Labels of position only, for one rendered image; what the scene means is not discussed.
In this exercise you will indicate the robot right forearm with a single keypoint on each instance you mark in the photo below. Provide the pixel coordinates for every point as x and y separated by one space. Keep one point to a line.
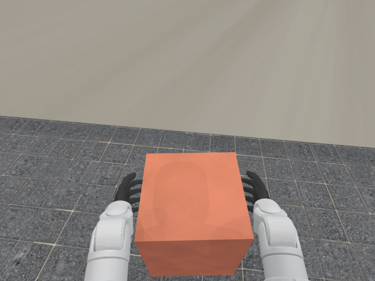
280 248

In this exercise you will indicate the left robot hand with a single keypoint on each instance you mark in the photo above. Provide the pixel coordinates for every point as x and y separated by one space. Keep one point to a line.
124 192

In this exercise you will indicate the carton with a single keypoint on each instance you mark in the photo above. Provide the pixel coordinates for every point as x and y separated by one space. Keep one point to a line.
193 218

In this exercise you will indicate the right robot hand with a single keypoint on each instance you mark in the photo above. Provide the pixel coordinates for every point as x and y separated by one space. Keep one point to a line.
258 190

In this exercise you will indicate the robot left forearm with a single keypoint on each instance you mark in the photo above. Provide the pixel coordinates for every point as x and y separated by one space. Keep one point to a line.
109 251

